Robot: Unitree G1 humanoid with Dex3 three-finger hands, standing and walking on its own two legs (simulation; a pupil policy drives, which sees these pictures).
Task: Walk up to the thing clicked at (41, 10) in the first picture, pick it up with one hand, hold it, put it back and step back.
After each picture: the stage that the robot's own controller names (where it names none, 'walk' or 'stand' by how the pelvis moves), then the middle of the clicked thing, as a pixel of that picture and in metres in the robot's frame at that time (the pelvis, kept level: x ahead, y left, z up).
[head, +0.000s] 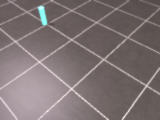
stand; (43, 16) +1.89 +0.62 -0.65
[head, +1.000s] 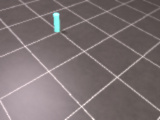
walk; (56, 23) +1.80 +0.33 -0.63
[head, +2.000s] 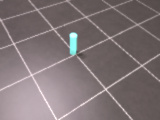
walk; (73, 44) +1.20 +0.12 -0.64
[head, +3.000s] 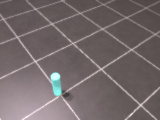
walk; (56, 85) +0.77 +0.24 -0.64
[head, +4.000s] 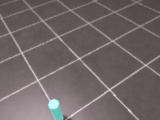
walk; (56, 111) +0.55 +0.27 -0.63
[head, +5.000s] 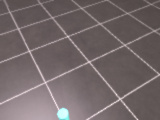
stand; out of the picture +0.46 +0.18 -0.64
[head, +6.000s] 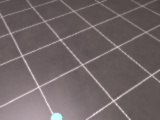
stand; out of the picture +0.44 +0.22 -0.66
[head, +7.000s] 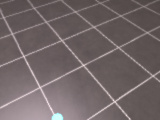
stand; out of the picture +0.44 +0.22 -0.66
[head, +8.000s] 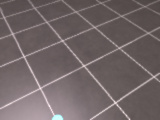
stand; out of the picture +0.43 +0.22 -0.66
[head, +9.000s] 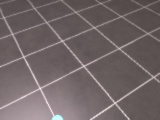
stand; out of the picture +0.43 +0.22 -0.66
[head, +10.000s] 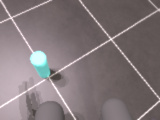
go down; (41, 66) +0.50 +0.20 -0.39
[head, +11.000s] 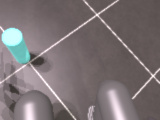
go down; (18, 48) +0.52 +0.23 -0.28
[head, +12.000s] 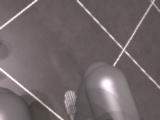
close in; out of the picture +0.51 +0.27 -0.19
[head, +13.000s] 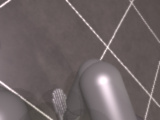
close; out of the picture +0.50 +0.28 -0.18
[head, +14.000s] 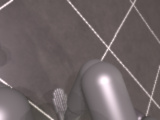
lift; out of the picture +0.47 +0.26 -0.18
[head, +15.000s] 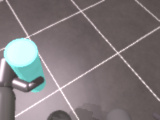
lift; (30, 71) +0.36 +0.19 +0.02
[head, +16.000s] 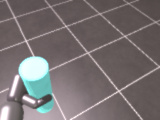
hold; (40, 89) +0.31 +0.17 +0.04
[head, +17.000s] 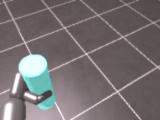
hold; (40, 86) +0.33 +0.17 +0.03
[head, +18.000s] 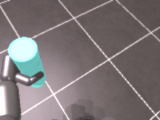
crouch; (31, 67) +0.40 +0.18 -0.03
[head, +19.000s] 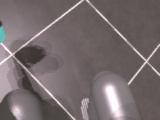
lower; out of the picture +0.53 +0.22 -0.06
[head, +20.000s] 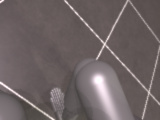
lower; out of the picture +0.48 +0.28 -0.18
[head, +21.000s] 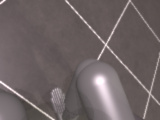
lower; out of the picture +0.48 +0.28 -0.18
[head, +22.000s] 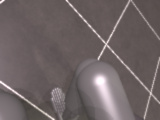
lower; out of the picture +0.48 +0.28 -0.18
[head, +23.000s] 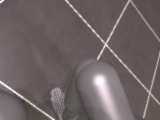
lower; out of the picture +0.48 +0.28 -0.18
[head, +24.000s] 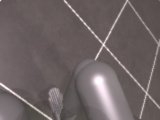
open; out of the picture +0.49 +0.27 -0.19
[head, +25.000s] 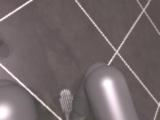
stand; out of the picture +0.49 +0.27 -0.19
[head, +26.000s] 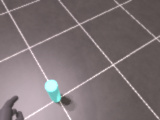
stand; (53, 92) +0.47 +0.18 -0.51
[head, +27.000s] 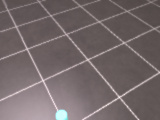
stand; out of the picture +0.44 +0.17 -0.60
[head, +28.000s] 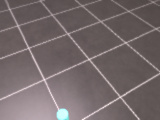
stand; out of the picture +0.45 +0.17 -0.60
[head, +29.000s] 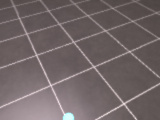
stand; out of the picture +0.47 +0.16 -0.65
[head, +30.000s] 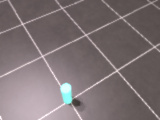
walk; (66, 94) +0.51 +0.12 -0.64
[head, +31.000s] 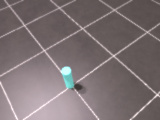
walk; (68, 78) +0.68 +0.21 -0.63
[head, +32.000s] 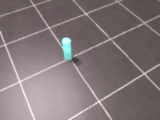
walk; (67, 49) +0.99 +0.20 -0.62
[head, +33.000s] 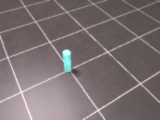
stand; (67, 61) +1.03 +0.20 -0.65
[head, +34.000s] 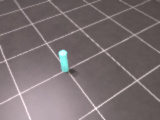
stand; (64, 61) +1.05 +0.23 -0.66
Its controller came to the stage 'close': yes
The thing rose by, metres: 0.68
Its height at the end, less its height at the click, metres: +0.00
